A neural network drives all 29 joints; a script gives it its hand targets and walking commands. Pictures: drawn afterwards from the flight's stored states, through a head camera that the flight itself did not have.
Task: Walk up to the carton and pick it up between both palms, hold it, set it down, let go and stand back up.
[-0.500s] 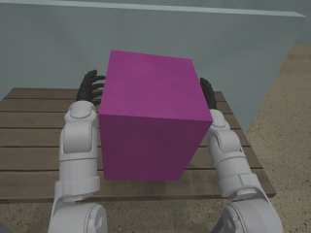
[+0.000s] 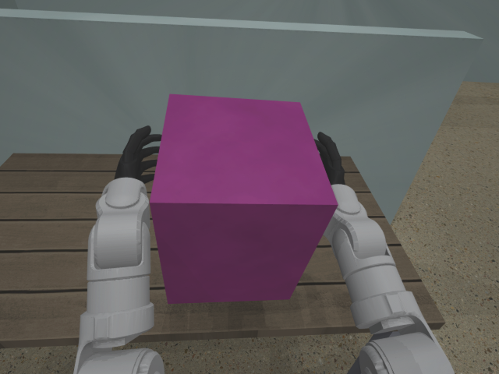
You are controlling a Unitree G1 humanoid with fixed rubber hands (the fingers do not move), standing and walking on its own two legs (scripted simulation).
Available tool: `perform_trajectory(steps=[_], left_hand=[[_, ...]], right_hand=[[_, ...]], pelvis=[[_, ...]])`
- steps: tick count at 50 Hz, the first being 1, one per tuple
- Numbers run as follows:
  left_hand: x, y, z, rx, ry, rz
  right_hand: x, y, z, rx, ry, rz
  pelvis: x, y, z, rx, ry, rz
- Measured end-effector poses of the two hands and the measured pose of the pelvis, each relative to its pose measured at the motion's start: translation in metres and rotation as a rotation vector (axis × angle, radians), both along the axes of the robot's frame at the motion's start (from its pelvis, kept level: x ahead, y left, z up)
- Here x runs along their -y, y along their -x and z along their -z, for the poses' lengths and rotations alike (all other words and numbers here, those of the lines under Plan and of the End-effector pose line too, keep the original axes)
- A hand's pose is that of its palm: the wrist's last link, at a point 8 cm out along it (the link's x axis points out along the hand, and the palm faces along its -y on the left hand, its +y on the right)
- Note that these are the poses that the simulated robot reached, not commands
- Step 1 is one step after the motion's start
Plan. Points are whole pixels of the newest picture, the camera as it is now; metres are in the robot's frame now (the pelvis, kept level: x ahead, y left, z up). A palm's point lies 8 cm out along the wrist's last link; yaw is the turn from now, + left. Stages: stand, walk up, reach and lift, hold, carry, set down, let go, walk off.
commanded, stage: hold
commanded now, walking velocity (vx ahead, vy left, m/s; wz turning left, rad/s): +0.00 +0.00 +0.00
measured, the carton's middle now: (233, 203) +0.34 +0.00 +0.15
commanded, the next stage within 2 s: none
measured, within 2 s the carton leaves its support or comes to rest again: neither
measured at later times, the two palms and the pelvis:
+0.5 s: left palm (131, 179) +0.34 +0.15 +0.21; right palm (331, 177) +0.34 -0.15 +0.20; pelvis -0.02 -0.02 +0.00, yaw +0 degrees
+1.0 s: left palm (128, 185) +0.33 +0.15 +0.20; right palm (329, 185) +0.34 -0.14 +0.19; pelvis -0.01 +0.00 +0.00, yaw -1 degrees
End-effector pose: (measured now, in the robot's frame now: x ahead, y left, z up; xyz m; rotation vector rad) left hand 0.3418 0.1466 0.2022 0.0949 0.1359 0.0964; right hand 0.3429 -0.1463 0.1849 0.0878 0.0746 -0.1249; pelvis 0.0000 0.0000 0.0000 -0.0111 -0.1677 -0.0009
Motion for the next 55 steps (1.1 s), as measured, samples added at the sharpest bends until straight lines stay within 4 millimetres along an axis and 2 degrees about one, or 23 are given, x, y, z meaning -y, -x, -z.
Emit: perform_trajectory(steps=[6, 13, 19, 24, 33, 43, 55], left_hand=[[0.006, 0.006, -0.005, 0.0, -0.012, -0.001], [0.006, 0.007, 0.004, -0.04, 0.025, -0.007], [0.002, 0.009, -0.001, -0.006, 0.05, -0.025], [0.001, 0.005, -0.005, -0.01, 0.057, -0.018], [0.0, -0.006, 0.004, -0.044, 0.028, 0.003], [0.001, 0.003, -0.01, 0.029, 0.005, 0.003], [-0.001, 0.009, 0.005, -0.032, 0.03, -0.021]], right_hand=[[0.005, 0.007, 0.003, 0.0, 0.001, 0.004], [0.006, 0.009, 0.007, -0.042, 0.032, 0.001], [0.002, 0.005, -0.006, -0.005, 0.036, -0.011], [0.001, 0.0, -0.014, -0.009, 0.045, -0.011], [0.0, -0.004, 0.003, -0.048, 0.03, 0.006], [0.0, 0.004, -0.006, 0.024, 0.009, 0.005], [-0.002, 0.006, 0.0, -0.033, 0.047, -0.01]], pelvis=[[-0.003, 0.005, 0.0, 0.015, 0.0, 0.012], [0.004, 0.018, -0.001, 0.001, -0.006, 0.019], [0.011, 0.025, 0.0, -0.026, -0.006, 0.01], [0.015, 0.024, -0.001, -0.024, -0.01, -0.002], [0.01, 0.015, -0.001, -0.021, -0.008, -0.005], [-0.002, 0.003, 0.0, 0.004, -0.001, 0.007], [0.002, 0.019, 0.0, 0.001, -0.004, 0.014]])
